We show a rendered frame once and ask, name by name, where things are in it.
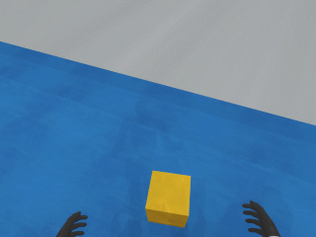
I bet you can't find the robot left hand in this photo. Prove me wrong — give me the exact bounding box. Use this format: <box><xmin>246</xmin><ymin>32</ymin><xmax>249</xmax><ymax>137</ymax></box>
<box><xmin>56</xmin><ymin>211</ymin><xmax>88</xmax><ymax>237</ymax></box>

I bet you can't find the robot right hand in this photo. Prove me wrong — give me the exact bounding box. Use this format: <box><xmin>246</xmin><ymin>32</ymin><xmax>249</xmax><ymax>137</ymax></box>
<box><xmin>242</xmin><ymin>200</ymin><xmax>281</xmax><ymax>237</ymax></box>

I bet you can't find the carton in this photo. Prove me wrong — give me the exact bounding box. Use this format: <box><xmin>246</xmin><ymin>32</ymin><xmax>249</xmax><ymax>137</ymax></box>
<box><xmin>145</xmin><ymin>171</ymin><xmax>191</xmax><ymax>228</ymax></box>

